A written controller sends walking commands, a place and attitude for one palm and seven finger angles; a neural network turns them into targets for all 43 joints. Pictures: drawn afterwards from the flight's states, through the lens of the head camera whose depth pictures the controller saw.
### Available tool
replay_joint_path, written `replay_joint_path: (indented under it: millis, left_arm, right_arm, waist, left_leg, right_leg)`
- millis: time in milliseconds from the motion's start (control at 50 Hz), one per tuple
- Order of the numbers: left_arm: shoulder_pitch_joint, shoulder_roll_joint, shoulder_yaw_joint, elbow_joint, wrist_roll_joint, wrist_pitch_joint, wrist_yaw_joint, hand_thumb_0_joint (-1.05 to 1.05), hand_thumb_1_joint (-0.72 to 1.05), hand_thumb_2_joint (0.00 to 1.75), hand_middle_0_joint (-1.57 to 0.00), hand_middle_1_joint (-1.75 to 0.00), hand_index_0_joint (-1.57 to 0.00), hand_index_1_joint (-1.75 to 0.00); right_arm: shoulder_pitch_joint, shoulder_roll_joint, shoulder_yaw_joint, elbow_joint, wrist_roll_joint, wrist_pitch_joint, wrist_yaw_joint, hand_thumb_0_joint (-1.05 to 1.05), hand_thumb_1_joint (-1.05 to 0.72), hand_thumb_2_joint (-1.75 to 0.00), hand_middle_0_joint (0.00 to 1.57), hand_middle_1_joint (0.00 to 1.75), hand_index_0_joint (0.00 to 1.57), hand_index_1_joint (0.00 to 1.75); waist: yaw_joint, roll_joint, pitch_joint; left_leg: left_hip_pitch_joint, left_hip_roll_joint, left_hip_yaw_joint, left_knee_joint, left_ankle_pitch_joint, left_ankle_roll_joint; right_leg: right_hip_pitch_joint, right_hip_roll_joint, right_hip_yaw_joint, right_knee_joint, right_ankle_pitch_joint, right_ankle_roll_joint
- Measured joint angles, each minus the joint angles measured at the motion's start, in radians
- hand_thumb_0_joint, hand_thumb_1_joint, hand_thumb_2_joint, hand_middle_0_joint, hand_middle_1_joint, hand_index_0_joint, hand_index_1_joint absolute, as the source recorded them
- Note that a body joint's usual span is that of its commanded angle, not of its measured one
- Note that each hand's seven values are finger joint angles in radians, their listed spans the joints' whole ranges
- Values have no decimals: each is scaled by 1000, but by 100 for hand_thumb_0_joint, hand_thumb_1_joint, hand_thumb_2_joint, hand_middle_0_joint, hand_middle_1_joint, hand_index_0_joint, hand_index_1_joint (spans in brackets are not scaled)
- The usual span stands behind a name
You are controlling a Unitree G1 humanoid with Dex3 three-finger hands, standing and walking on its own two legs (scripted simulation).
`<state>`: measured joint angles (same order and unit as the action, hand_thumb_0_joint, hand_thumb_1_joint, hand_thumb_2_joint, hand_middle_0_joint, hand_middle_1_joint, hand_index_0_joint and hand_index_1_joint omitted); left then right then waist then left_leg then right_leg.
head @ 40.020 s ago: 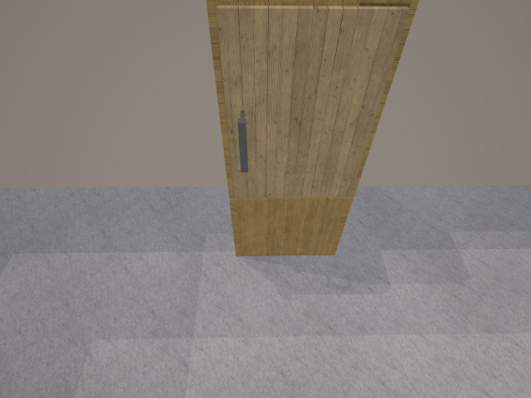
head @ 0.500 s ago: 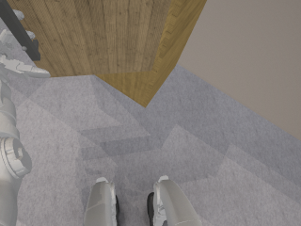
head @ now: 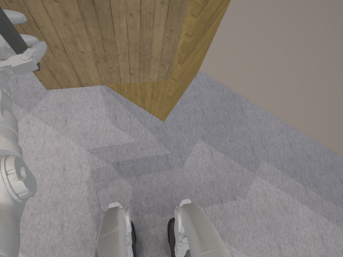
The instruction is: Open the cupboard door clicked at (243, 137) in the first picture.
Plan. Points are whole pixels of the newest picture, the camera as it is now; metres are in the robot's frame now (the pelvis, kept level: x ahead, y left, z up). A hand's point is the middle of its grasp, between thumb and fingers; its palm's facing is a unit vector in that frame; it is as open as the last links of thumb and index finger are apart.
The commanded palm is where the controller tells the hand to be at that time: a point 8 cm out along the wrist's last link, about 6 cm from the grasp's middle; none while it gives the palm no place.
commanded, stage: close the thumb around the handle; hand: left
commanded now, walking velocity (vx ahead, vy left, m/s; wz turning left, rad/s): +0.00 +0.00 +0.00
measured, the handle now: (15, 32) +0.58 +0.28 +0.05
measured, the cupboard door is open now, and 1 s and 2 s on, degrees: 43 64 87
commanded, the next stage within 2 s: pull the door open along its arc in 0.22 s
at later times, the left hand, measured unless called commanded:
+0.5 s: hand (29, 58) +0.52 +0.25 +0.05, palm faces +0.12 -0.99 -0.02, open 5.6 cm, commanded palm +0.48 +0.28 +0.05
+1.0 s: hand (61, 108) +0.41 +0.18 +0.05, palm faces +0.54 -0.84 +0.02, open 5.7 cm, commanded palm +0.35 +0.21 +0.05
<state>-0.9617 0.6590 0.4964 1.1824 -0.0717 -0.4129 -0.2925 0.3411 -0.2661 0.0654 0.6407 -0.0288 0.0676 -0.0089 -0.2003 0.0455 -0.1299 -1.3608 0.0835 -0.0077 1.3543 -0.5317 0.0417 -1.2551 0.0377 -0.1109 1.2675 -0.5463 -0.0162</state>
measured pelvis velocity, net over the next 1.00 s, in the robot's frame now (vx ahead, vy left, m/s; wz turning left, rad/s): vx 0.01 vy -0.01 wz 0.04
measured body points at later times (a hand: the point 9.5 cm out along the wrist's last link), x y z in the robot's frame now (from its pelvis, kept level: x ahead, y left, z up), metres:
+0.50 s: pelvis +0.00 +0.00 +0.00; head +0.18 +0.03 +0.42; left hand +0.51 +0.30 +0.05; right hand +0.02 -0.27 -0.10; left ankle +0.04 +0.09 -0.60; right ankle +0.02 -0.12 -0.60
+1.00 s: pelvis +0.01 -0.01 +0.03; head +0.12 +0.01 +0.46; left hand +0.38 +0.22 +0.05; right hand +0.15 -0.24 -0.09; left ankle +0.04 +0.09 -0.60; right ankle +0.02 -0.12 -0.60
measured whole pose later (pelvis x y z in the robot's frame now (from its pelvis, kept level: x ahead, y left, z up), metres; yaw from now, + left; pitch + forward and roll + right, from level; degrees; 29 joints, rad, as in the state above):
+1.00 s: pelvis +0.01 -0.01 +0.03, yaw +3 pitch +24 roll -2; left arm -0.39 0.06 0.25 0.66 0.01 -0.51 0.43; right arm 0.21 -0.20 0.00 0.59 -0.08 0.07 0.05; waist -0.06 0.02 -0.19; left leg -1.12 0.05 0.04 1.23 -0.52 0.03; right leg -1.05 0.01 -0.07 1.21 -0.57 -0.02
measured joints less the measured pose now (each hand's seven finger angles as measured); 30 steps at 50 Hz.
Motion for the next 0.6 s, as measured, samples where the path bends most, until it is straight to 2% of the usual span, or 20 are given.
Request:
replay_joint_path:
  millis: [160,320,420,500,600]
  left_arm:
    - [17,-9,5,2,3,2,6,0,74,83,-39,-134,-39,-133]
    - [7,1,7,16,7,-2,3,0,74,83,-39,-135,-38,-135]
    - [23,-13,2,-7,-4,1,13,0,75,82,-38,-135,-37,-135]
    - [79,-46,0,-60,-23,-4,13,0,75,81,-37,-135,-36,-135]
    - [205,-120,-19,-166,-61,-16,18,0,74,77,-37,-135,-36,-135]
  right_arm:
    - [1,-1,0,-5,3,3,1,0,-90,-90,21,30,20,30]
    - [-8,-5,1,-8,4,-2,-3,0,-90,-90,21,30,20,30]
    - [-9,-5,-5,-7,4,0,1,0,-90,-90,21,30,20,30]
    - [-6,0,-13,-9,8,6,6,0,-90,-90,21,30,20,30]
    - [-1,9,-26,-13,20,15,14,0,-90,-90,21,30,20,30]
  waist:
    - [1,0,-1]
    - [-4,0,-1]
    - [3,-1,-2]
    - [14,-2,-5]
    - [37,-4,-14]
  left_leg:
    - [15,2,3,-8,-1,-1]
    - [9,3,-1,0,-3,-3]
    - [12,3,3,-2,-3,-4]
    - [33,3,10,-17,-2,-3]
    - [87,0,24,-53,0,-3]
  right_leg:
    - [12,3,4,-7,1,-1]
    - [7,3,1,2,-3,-3]
    - [7,3,4,2,-3,-3]
    - [24,4,12,-10,-1,-2]
    - [71,2,26,-39,1,0]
